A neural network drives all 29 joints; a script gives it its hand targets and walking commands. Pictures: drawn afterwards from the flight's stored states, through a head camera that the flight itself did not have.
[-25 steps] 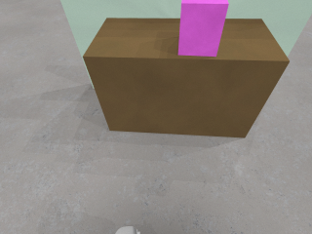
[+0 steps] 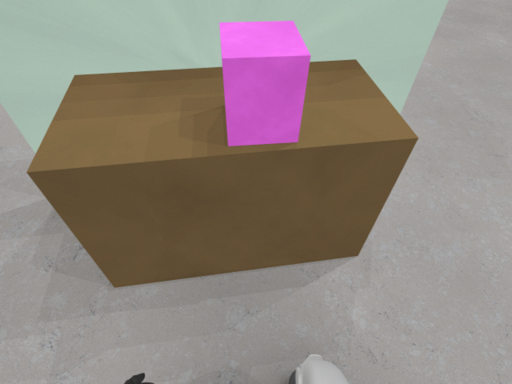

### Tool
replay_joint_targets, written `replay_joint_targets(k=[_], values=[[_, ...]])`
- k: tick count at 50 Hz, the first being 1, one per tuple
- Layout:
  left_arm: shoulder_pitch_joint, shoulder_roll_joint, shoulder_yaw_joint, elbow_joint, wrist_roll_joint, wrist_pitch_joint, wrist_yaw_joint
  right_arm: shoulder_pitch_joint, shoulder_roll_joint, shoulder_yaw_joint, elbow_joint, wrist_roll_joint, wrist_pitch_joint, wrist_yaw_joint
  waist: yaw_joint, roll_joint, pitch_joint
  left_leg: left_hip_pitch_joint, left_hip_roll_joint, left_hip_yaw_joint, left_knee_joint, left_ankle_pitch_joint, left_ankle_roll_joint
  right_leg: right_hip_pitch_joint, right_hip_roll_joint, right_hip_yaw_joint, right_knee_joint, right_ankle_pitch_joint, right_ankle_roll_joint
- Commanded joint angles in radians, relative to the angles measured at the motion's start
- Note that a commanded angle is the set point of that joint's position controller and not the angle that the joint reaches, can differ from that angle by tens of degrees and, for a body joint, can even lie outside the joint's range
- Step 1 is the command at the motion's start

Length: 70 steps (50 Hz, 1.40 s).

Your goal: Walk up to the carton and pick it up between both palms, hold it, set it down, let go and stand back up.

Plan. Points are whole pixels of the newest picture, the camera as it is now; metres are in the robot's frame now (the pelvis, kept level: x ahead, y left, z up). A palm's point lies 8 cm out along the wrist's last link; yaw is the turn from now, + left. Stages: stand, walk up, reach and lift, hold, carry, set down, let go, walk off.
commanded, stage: walk up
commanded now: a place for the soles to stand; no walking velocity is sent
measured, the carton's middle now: (260, 84) +0.85 -0.03 +0.04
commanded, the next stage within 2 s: none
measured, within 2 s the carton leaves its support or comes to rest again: neither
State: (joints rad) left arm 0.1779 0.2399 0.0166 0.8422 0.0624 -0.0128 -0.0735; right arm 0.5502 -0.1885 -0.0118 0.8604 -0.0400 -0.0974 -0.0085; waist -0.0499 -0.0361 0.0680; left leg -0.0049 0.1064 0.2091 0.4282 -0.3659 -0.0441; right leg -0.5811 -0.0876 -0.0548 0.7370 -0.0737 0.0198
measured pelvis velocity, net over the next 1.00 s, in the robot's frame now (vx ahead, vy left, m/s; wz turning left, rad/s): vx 0.35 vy -0.13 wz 0.12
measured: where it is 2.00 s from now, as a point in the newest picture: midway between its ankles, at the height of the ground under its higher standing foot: (280, 352)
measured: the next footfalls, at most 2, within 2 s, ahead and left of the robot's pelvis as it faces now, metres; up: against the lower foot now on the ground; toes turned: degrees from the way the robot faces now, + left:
right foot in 0.08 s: +0.22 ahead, -0.14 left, +0.00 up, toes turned -5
left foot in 0.46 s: +0.32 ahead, +0.08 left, +0.00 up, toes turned +5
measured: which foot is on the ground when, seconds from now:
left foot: down 0.00-0.10, up 0.12-0.44, down 0.46-0.82, up 0.84-1.00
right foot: up 0.00-0.06, down 0.08-0.46, up 0.48-0.80, down 0.82-1.00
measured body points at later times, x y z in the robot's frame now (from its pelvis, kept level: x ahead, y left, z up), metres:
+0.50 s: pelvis +0.22 -0.04 -0.02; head +0.22 -0.01 +0.43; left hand +0.23 +0.22 -0.18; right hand +0.31 -0.29 -0.13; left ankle +0.29 +0.07 -0.74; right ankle +0.19 -0.13 -0.72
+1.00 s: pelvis +0.35 -0.13 -0.02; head +0.39 -0.14 +0.43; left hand +0.48 +0.11 -0.14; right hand +0.44 -0.39 -0.16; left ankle +0.30 +0.00 -0.70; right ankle +0.46 -0.24 -0.73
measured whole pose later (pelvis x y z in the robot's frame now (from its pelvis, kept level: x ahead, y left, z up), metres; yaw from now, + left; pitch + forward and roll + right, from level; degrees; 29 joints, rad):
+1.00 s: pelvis +0.35 -0.13 -0.02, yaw +7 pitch -3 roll +0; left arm 0.06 0.17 -0.01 0.82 0.01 0.04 0.02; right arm 0.30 -0.27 -0.04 0.76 -0.01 0.03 -0.04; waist -0.02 0.03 0.13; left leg -0.37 0.01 -0.03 1.01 -0.63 -0.03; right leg -0.43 -0.08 -0.10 0.68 -0.20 -0.02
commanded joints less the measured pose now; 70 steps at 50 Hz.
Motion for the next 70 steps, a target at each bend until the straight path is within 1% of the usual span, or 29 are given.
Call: replay_joint_targets(k=[1,4,5,6,7,11,18,21,22,23,24,25,30,36,40,41,42,43,45,52,55,56,57,58,61,63,65,67,70], values=[[-0.022,0.027,0.003,-0.058,0.005,-0.02,0.006,0.015,-0.205,-0.045,-0.057,-0.013,0.007,-0.005,0.044,0.176,0.061,-0.137,0.209,-0.089,-0.108,0.388,0.189,0.206,0.033,-0.046,-0.091,-0.007,-0.042],[0.241,0.132,0.055,0.019,0.014,-0.031,0.041,0.065,-0.168,-0.021,-0.07,-0.013,0.039,0.004,0.159,-0.031,-0.094,-0.243,0.112,-0.031,0.39,0.353,0.145,0.586,0.048,0.003,-0.172,-0.104,-0.086],[0.34,0.217,0.082,0.014,0.008,-0.026,0.056,0.12,-0.109,-0.004,-0.099,-0.004,0.046,0.013,0.182,-0.178,-0.214,-0.392,0.01,-0.042,0.684,-0.016,0.105,0.737,-0.162,0.302,-0.202,-0.172,-0.123],[0.321,0.283,0.099,-0.025,-0.045,-0.013,0.073,0.121,-0.105,-0.002,-0.151,0.032,0.058,0.016,0.167,-0.213,-0.256,-0.568,-0.095,-0.163,0.841,-0.247,0.081,0.748,-0.308,0.698,-0.41,-0.376,-0.224],[0.247,0.264,0.099,-0.043,-0.075,0.0,0.09,0.024,-0.151,-0.015,-0.179,0.03,0.061,0.014,0.177,-0.105,-0.181,-0.6,-0.041,-0.247,0.918,-0.187,0.082,0.634,-0.322,0.689,-0.498,-0.513,-0.238],[0.09,0.117,0.055,-0.07,-0.043,-0.023,0.088,0.005,-0.117,-0.029,-0.154,0.004,0.05,0.016,0.072,-0.068,-0.02,-0.516,0.008,-0.264,0.768,-0.112,0.065,0.331,-0.226,0.319,-0.475,-0.344,-0.237],[0.064,0.122,0.036,-0.044,-0.012,-0.03,0.057,-0.058,-0.07,-0.046,-0.163,0.003,0.044,0.018,0.058,-0.093,0.009,-0.34,-0.057,-0.151,0.33,0.101,0.064,0.174,-0.143,0.128,-0.446,-0.423,-0.213],[0.055,0.116,0.017,-0.038,-0.008,-0.002,0.044,0.005,-0.099,-0.074,-0.154,0.0,0.035,0.001,0.003,-0.006,0.014,-0.08,-0.123,-0.11,0.215,0.191,0.091,-0.01,-0.083,0.065,-0.295,-0.634,-0.153],[0.072,0.093,0.004,-0.042,-0.005,0.006,0.041,0.053,-0.124,-0.088,-0.156,-0.006,0.034,-0.01,-0.022,0.058,0.016,-0.01,-0.082,-0.197,0.162,0.082,0.108,-0.082,-0.044,0.038,-0.173,-0.705,-0.114],[0.092,0.041,-0.017,-0.058,0.003,0.009,0.036,0.114,-0.199,-0.108,-0.172,-0.008,0.03,-0.023,-0.051,0.242,0.0,0.003,0.173,-0.572,-0.021,-0.219,0.163,-0.142,0.042,-0.045,0.151,-0.596,-0.049],[0.127,0.08,-0.013,-0.088,0.006,0.023,0.034,0.139,-0.273,-0.115,-0.18,0.01,0.041,-0.043,-0.037,0.232,0.021,-0.052,0.363,-0.989,-0.226,-0.46,0.269,-0.222,0.078,0.001,0.375,-0.602,-0.012],[0.107,0.132,0.003,-0.09,0.011,0.036,0.035,0.1,-0.266,-0.116,-0.173,0.029,0.05,-0.061,-0.027,0.14,0.083,-0.119,0.378,-1.032,-0.263,-0.559,0.312,-0.255,0.017,0.069,0.477,-0.546,0.007],[0.111,0.122,0.008,-0.064,0.006,0.029,0.028,-0.059,-0.153,-0.072,-0.181,0.014,-0.001,-0.052,0.033,0.152,0.023,-0.169,0.196,-0.53,-0.157,0.014,0.244,-0.142,-0.037,0.098,0.41,-0.296,0.063],[0.051,0.027,-0.017,-0.04,-0.02,0.023,0.038,-0.117,-0.176,-0.061,-0.174,0.014,-0.002,-0.024,0.031,0.214,-0.05,-0.262,0.06,-0.206,0.065,0.81,0.185,0.181,0.041,-0.046,0.071,-0.05,0.031],[0.129,0.096,0.015,0.007,-0.024,0.007,0.06,-0.121,-0.214,-0.054,-0.178,0.021,0.052,-0.005,0.08,0.083,-0.09,-0.379,0.004,-0.246,0.261,0.454,0.107,0.494,0.063,-0.048,-0.218,0.205,-0.02],[0.149,0.165,0.034,-0.003,-0.024,0.002,0.066,-0.074,-0.167,-0.037,-0.176,0.025,0.061,-0.004,0.086,-0.01,-0.148,-0.421,-0.031,-0.251,0.377,0.21,0.065,0.592,-0.068,0.079,-0.217,0.381,-0.057],[0.127,0.22,0.045,-0.039,-0.041,0.009,0.074,0.006,-0.114,-0.019,-0.171,0.042,0.078,-0.014,0.068,-0.152,-0.239,-0.389,-0.117,-0.233,0.586,-0.224,0.019,0.562,-0.309,0.329,-0.26,0.473,-0.169],[0.067,0.242,0.055,-0.054,-0.07,0.029,0.084,0.003,-0.101,-0.024,-0.167,0.048,0.103,-0.035,0.067,-0.192,-0.247,-0.406,-0.122,-0.276,0.698,-0.399,0.024,0.483,-0.356,0.421,-0.324,0.282,-0.268],[-0.04,0.175,0.042,-0.077,-0.07,0.049,0.101,-0.099,-0.124,-0.028,-0.173,0.039,0.119,-0.045,0.068,-0.159,-0.11,-0.466,-0.081,-0.301,0.713,-0.329,0.021,0.354,-0.3,0.343,-0.362,0.05,-0.25],[-0.087,0.163,0.032,-0.076,-0.045,0.042,0.105,-0.12,-0.156,-0.059,-0.135,0.022,0.122,-0.021,0.063,-0.121,-0.142,-0.343,-0.08,-0.217,0.484,-0.19,0.026,0.304,-0.291,0.264,-0.338,-0.015,-0.226],[-0.141,0.178,0.029,-0.078,-0.041,0.05,0.103,-0.09,-0.142,-0.065,-0.132,0.024,0.113,-0.005,0.015,-0.095,-0.139,-0.206,-0.078,-0.195,0.233,0.005,0.068,0.194,-0.256,0.194,-0.317,-0.193,-0.157],[-0.135,0.161,0.02,-0.074,-0.041,0.051,0.096,-0.096,-0.154,-0.068,-0.14,0.021,0.106,0.0,0.008,-0.046,-0.125,-0.172,-0.056,-0.249,0.129,0.045,0.094,0.135,-0.219,0.156,-0.293,-0.277,-0.11],[-0.101,0.115,0.004,-0.071,-0.049,0.049,0.087,-0.138,-0.19,-0.076,-0.164,0.019,0.101,0.004,0.023,0.121,-0.109,-0.2,0.072,-0.471,-0.007,-0.038,0.138,0.093,-0.135,0.08,-0.162,-0.348,-0.056],[-0.098,0.083,-0.003,-0.066,-0.063,0.049,0.088,-0.227,-0.245,-0.087,-0.172,0.041,0.102,-0.001,0.03,0.202,-0.046,-0.37,0.186,-0.608,-0.121,-0.102,0.202,0.165,0.047,-0.048,-0.014,-0.392,-0.017],[-0.103,0.064,-0.004,-0.062,-0.051,0.034,0.087,-0.344,-0.207,-0.063,-0.155,0.035,0.094,-0.012,0.07,0.181,-0.017,-0.377,0.114,-0.421,-0.036,0.322,0.22,0.231,0.057,0.04,0.046,-0.369,-0.045],[-0.031,0.066,-0.007,-0.037,-0.045,0.004,0.093,-0.347,-0.187,-0.047,-0.149,0.027,0.097,0.001,0.088,0.171,-0.112,-0.257,0.052,-0.321,0.097,0.49,0.17,0.313,0.049,0.014,-0.183,-0.093,-0.056],[-0.025,0.129,-0.002,-0.037,-0.033,-0.016,0.094,-0.283,-0.155,-0.032,-0.141,0.027,0.093,0.016,0.053,0.076,-0.193,-0.25,0.015,-0.299,0.151,0.344,0.119,0.425,-0.057,0.124,-0.219,0.161,-0.085],[-0.051,0.153,0.001,-0.032,-0.056,-0.003,0.084,-0.225,-0.128,-0.019,-0.11,0.035,0.108,0.01,0.022,-0.007,-0.147,-0.204,-0.043,-0.282,0.115,0.067,0.087,0.295,-0.128,0.25,-0.312,-0.04,-0.133],[-0.034,0.142,-0.013,-0.005,-0.063,0.009,0.079,-0.258,-0.149,-0.014,-0.07,0.034,0.107,0.009,0.034,-0.02,-0.052,-0.198,-0.025,-0.301,0.031,0.079,0.094,0.232,-0.074,0.21,-0.363,-0.169,-0.092]])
